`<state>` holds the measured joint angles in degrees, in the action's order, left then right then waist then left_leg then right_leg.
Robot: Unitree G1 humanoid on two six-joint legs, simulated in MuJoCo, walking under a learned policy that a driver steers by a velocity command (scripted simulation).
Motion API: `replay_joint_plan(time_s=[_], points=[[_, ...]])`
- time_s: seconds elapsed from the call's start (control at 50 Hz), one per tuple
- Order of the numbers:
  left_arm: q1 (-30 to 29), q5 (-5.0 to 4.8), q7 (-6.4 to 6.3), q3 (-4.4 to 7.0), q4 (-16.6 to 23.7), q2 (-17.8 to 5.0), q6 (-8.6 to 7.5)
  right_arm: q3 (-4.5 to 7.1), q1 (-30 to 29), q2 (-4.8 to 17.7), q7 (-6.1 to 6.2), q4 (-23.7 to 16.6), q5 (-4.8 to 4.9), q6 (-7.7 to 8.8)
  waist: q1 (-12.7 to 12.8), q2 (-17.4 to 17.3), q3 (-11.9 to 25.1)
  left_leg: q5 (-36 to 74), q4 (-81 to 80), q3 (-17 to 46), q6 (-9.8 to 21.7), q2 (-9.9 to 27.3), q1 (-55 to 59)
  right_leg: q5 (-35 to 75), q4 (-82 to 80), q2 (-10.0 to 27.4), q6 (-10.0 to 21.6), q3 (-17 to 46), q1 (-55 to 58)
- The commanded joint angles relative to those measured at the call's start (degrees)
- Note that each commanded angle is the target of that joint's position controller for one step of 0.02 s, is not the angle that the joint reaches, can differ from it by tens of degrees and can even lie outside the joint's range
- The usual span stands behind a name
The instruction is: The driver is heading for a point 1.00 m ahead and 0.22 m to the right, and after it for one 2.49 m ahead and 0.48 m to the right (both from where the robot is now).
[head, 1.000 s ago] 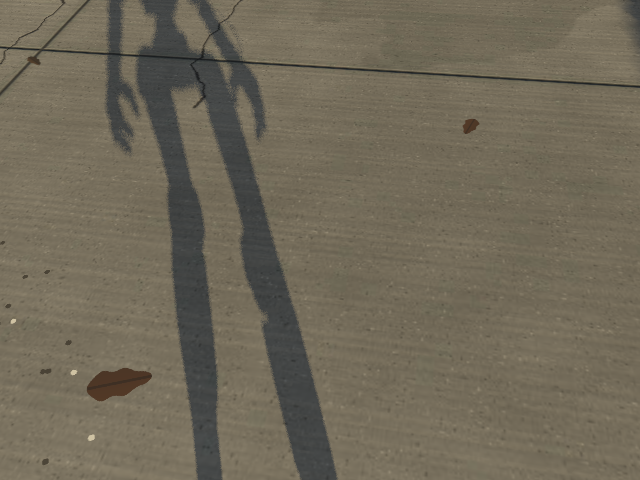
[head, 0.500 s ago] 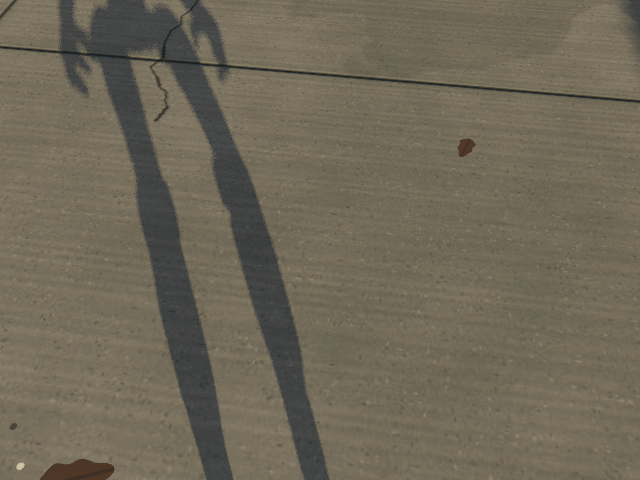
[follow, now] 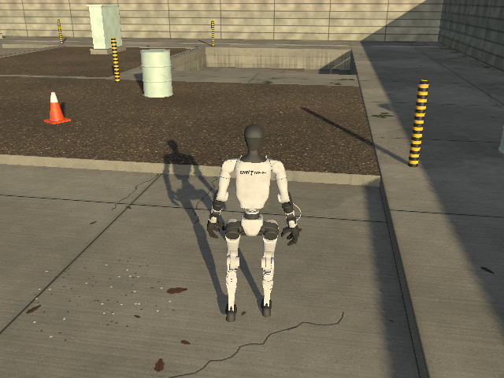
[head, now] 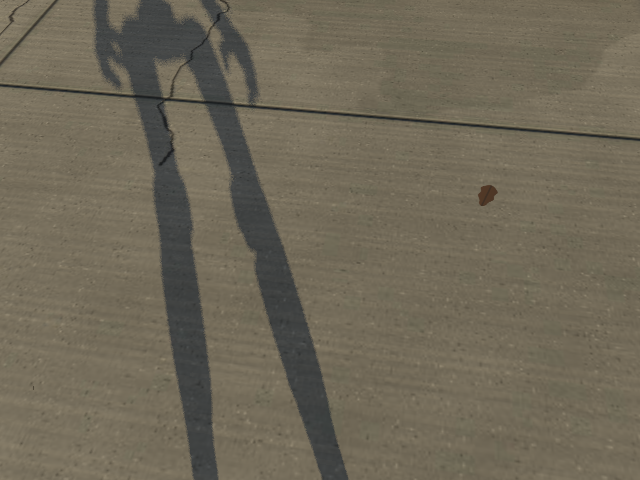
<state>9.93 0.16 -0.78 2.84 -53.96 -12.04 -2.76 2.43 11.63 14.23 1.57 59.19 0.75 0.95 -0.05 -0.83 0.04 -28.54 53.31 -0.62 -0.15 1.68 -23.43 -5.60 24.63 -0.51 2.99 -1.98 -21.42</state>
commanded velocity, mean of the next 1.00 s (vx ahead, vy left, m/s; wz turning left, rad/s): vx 0.44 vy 0.00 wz -0.34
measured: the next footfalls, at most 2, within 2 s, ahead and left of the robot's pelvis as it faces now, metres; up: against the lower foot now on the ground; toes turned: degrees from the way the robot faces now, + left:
left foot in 0.18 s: +0.07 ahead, +0.14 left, +0.00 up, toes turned +2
right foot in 0.68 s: +0.36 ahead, -0.17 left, +0.00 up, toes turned -20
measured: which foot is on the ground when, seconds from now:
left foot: up 0.00-0.16, down 0.18-0.68, up 0.70-1.00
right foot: down 0.00-0.18, up 0.20-0.66, down 0.68-1.00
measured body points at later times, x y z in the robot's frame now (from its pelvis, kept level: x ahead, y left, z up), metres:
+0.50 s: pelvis +0.13 +0.02 +0.01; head +0.14 +0.04 +0.46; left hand +0.32 +0.24 -0.12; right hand +0.02 -0.21 -0.13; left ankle +0.03 +0.13 -0.74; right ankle +0.28 -0.17 -0.67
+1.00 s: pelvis +0.39 -0.10 +0.01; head +0.41 -0.11 +0.46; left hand +0.55 +0.13 -0.12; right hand +0.45 -0.41 -0.09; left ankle +0.63 +0.01 -0.68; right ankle +0.32 -0.15 -0.74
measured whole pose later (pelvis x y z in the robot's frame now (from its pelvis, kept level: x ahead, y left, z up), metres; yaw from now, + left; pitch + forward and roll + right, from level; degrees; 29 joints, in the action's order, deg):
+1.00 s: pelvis +0.39 -0.10 +0.01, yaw -24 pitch +2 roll -1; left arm 16.6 -0.6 0.2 3.8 -48.9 -13.5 -4.2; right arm 4.1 5.2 15.7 0.5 46.9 -0.2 6.4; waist 2.5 -2.2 -0.6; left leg 1.3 42.4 3.0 -1.6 8.2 -40.0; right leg -11.9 16.5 -6.6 5.1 2.3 -6.0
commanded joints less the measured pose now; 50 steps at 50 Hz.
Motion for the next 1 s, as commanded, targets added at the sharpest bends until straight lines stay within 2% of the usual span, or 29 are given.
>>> replay_joint_plan(time_s=[0.02, 0.08, 0.12, 0.16, 0.18, 0.2, 0.22, 0.24, 0.26, 0.28, 0.34, 0.4, 0.48, 0.56, 0.58, 0.62, 0.64, 0.66, 0.68, 0.7, 0.72, 0.74, 0.76, 0.78, 0.8, 0.84, 0.9, 0.96, 1.0], points=[[-1.4, -0.5, -0.69, 2.64, 2.8, -9.8, -1.06, 1.27, 5.5, 3.0, 0.43, 0.1, -0.22, 0.96, -1.9, 9.1, 3.6, 4.7, -4.3, -1.0, 1.7, 0.8, 1.7, -21.6, -18.0, 13.2, 8.3, 16.2, 1.6], [-0.7, -1.35, -0.78, 3.11, 2.2, -10.3, -1.11, 1.36, 4.8, 2.7, 0.24, 0.4, -0.35, 1.89, -2.2, 8.9, 3.9, 7.9, -13.4, -2.4, 2.9, -0.1, 6.3, -22.2, -17.7, 12.7, 8.6, 14.2, 1.4], [-1.2, -2.23, -0.85, 3.3, 2.1, -10.6, -0.55, 1.42, 6.7, 2.5, -0.06, 1.4, -0.33, 2.12, -3.9, 8.3, 3.4, 12.4, -21.0, -4.2, 3.8, -1.2, 11.7, -26.1, -16.3, 12.2, 7.8, 13.1, -1.3], [-2.4, -2.64, -0.85, 2.77, 2.6, -8.3, 0.16, 1.69, 11.3, 2.8, -0.12, 3.1, -0.75, 2.16, -6.4, 5.9, 1.1, 10.5, -28.1, -3.6, 5.4, -1.3, 18.8, -29.0, -11.0, 8.7, 5.0, 11.4, -8.2], [-5.3, -2.34, -0.58, 1.82, 4.2, -4.8, 0.25, 2.19, 17.6, 5.3, 0.08, 4.5, -1.08, 2.44, -8.5, -2.3, 0.6, 1.9, -36.1, 8.4, 7.8, 7.8, 25.5, -26.4, 3.1, 4.3, 1.9, 7.3, -17.4], [-6.3, -2.36, -0.26, 1.12, 5.8, -1.2, -0.36, 3.15, 18.7, 10.4, 0.17, 4.0, -0.75, 2.59, -7.6, -14.1, -1.3, -11.0, -44.6, 25.1, 10.8, 19.1, 27.7, -20.9, 19.3, -2.1, -0.3, 0.3, -28.5], [-6.5, -2.53, -0.27, 1.77, 6.3, -4.2, -1.36, 3.55, 17.5, 12.0, 0.22, 3.8, -2.23, 3.63, -6.7, -13.6, -4.9, -18.1, -47.7, 33.4, 14.2, 23.7, 22.2, -19.3, 27.4, -0.7, 1.4, 8.5, -32.3], [-4.3, -2.86, 0.07, 2.38, 5.5, -6.6, -1.82, 2.88, 12.3, 9.3, 0.41, 2.1, -1.78, 4.74, -3.5, -10.6, -6.4, -14.8, -47.6, 30.0, 12.3, 21.7, 22.5, -13.6, 31.0, 0.5, 2.2, 11.8, -34.9], [-2.0, -2.5, 0.24, 2.81, 4.2, -7.7, -1.87, 2.39, 9.0, 7.2, 0.24, 1.1, -1.05, 5.39, -1.7, -8.9, -5.6, -7.8, -47.1, 23.9, 9.5, 19.2, 23.6, -9.4, 31.8, 1.0, 2.3, 12.3, -34.6], [-1.2, -1.97, 0.09, 3.08, 3.5, -7.7, -1.83, 2.28, 7.5, 6.6, 0.04, 0.3, -0.63, 5.57, -1.0, -7.6, -4.4, -2.1, -47.1, 18.7, 7.5, 17.5, 23.9, -6.4, 31.4, 1.7, 1.9, 11.9, -33.2], [-2.2, -1.44, 0.64, 3.18, 2.9, -5.3, -1.18, 1.57, 10.8, 4.0, 0.1, 1.1, -1.53, 5.79, -1.8, -5.6, -3.0, 13.9, -46.5, 6.3, 5.8, 14.2, 22.3, 2.1, 32.6, 2.1, 0.1, 9.1, -28.8], [-5.6, -1.57, 1.33, 2.79, 4.6, -3.6, -0.42, 1.45, 13.2, 4.5, 0.5, 1.2, -2.04, 5.56, -3.0, -5.1, -4.6, 20.7, -47.0, 0.1, 6.3, 13.4, 20.9, 7.0, 30.0, 2.9, -1.0, 7.3, -28.2], [-12.3, -1.53, 2.73, 1.65, 8.2, -2.0, -0.21, 1.58, 14.9, 5.8, 0.97, 0.5, -1.59, 5.25, -5.0, -4.9, -7.2, 24.9, -47.6, -6.0, 6.1, 13.7, 21.1, 10.2, 20.2, 4.1, -1.2, 2.2, -24.3], [-17.1, -1.81, 4.38, 0.83, 11.6, -1.4, -0.21, 2.17, 17.3, 6.9, 0.72, 0.5, -0.73, 4.2, -6.1, -4.0, -9.8, 31.6, -44.5, -9.4, 6.2, 15.8, 27.2, 4.1, 14.0, 3.8, 1.1, -1.9, -23.2], [-17.3, -1.79, 4.74, 0.86, 12.3, -1.7, -0.22, 2.4, 16.9, 7.5, 0.62, 0.3, -0.46, 3.87, -5.4, -4.5, -9.7, 38.6, -42.2, -10.5, 5.9, 16.0, 28.1, 1.3, 12.6, 3.0, 2.1, -3.5, -20.9], [-14.3, -1.46, 5.24, 1.81, 13.1, -3.7, -0.17, 3.09, 15.9, 9.7, 0.77, -0.4, 0.14, 3.29, -2.0, -7.4, -5.9, 64.4, -33.1, -12.4, 5.3, 16.5, 28.9, -4.9, 12.3, -1.0, 4.4, -7.4, -11.3], [-7.9, -1.65, 5.27, 3.05, 12.0, -6.1, -0.09, 3.41, 15.2, 10.7, 0.95, -0.9, 0.17, 2.9, 1.8, -8.5, -1.8, 74.8, -24.1, -13.0, 4.8, 16.3, 28.4, -6.2, 11.7, -3.5, 5.9, -8.4, -2.9], [1.9, -1.93, 4.77, 5.02, 9.6, -9.9, 0.12, 3.44, 13.7, 11.2, 0.92, -1.8, 0.38, 2.85, 7.1, -7.6, 4.0, 74.5, -11.9, -13.6, 3.3, 14.7, 23.7, -1.6, 7.1, -5.2, 8.3, -7.2, 11.5], [10.7, -1.91, 3.21, 6.93, 7.7, -14.9, 0.75, 3.12, 12.9, 10.3, 0.67, -3.6, -0.36, 3.62, 10.7, -2.0, 10.0, 54.3, 5.6, -12.8, 0.9, 12.6, 7.1, -2.6, 6.2, 2.6, 11.6, 6.4, 30.8], [9.5, -1.93, 2.64, 7.19, 9.0, -20.0, 0.56, 0.35, 16.6, 1.6, -0.63, -7.4, -0.82, 5.89, 4.0, 14.4, 18.4, -0.5, 29.1, -7.0, -2.5, -0.9, -16.8, -11.5, -2.0, 19.9, 23.5, 42.7, 48.8], [13.0, -0.67, 2.38, 5.63, 8.4, -15.4, 0.52, 1.25, 9.6, 5.3, -1.6, -8.9, 1.18, 8.86, 7.7, 7.8, 22.5, -1.2, 33.4, 6.1, -0.6, -0.4, -21.2, -11.8, -8.9, 20.9, 22.0, 48.0, 48.0], [11.4, -0.19, 2.27, 4.67, 7.8, -11.9, -0.13, 1.97, 4.2, 7.4, -1.63, -10.9, 2.89, 9.56, 7.5, 6.9, 14.7, 2.5, 32.2, 5.6, 1.2, 2.2, -24.6, -5.5, -8.0, 18.2, 18.7, 37.3, 42.5], [6.0, -0.76, 2.58, 3.96, 9.0, -10.0, -0.86, 1.98, 3.4, 6.9, -1.05, -11.0, 1.99, 9.54, 4.0, 1.4, 8.6, 6.9, 26.2, 5.6, 1.5, 4.8, -22.3, 0.6, -8.4, 15.0, 16.4, 29.3, 31.8], [1.5, -0.83, 2.6, 3.24, 10.2, -8.0, -1.29, 2.77, 3.5, 7.7, -0.45, -10.6, 0.53, 8.87, 1.5, 0.3, 6.1, 8.6, 21.1, 5.5, 1.3, 6.5, -18.0, 4.6, -9.1, 12.6, 14.8, 23.9, 23.4], [-1.0, -0.41, 2.43, 2.83, 11.0, -7.1, -1.47, 3.04, 5.7, 7.2, -0.47, -10.2, 0.22, 7.81, -0.7, 0.7, 4.3, 9.9, 18.7, 5.7, 0.9, 7.8, -13.9, 6.7, -10.5, 11.3, 14.5, 20.7, 17.0], [-1.0, -0.51, 1.98, 2.73, 10.8, -7.7, -1.88, 3.06, 7.0, 5.4, -0.6, -10.5, -0.31, 6.18, -2.5, 1.5, 2.4, 11.0, 13.8, 4.4, -0.5, 8.2, -10.8, 9.3, -12.8, 10.6, 14.8, 17.9, 10.1], [2.4, -0.4, 0.97, 2.9, 9.4, -9.4, -2.39, 2.7, 1.1, 4.8, -0.43, -12.9, -1.47, 5.4, -1.3, 2.8, -0.4, 19.9, 3.4, 2.9, -2.5, 7.8, -12.8, 12.7, -14.8, 9.2, 14.3, 13.6, 6.5], [5.1, -0.76, 0.57, 2.85, 8.4, -9.8, -2.26, 1.94, -5.8, 3.8, -1.02, -14.6, -1.21, 5.77, 1.5, 3.6, -1.6, 32.8, -11.4, 1.6, -1.7, 5.5, -10.9, 10.1, -14.3, 6.5, 11.2, 9.9, 6.7], [7.5, -1.0, 0.59, 2.91, 7.5, -10.4, -2.3, 1.47, -10.0, 3.3, -1.68, -15.6, -0.59, 6.02, 3.5, 4.1, -2.3, 37.5, -17.4, 0.8, -1.1, 3.7, -9.2, 5.4, -14.4, 7.2, 10.5, 10.4, 7.8]])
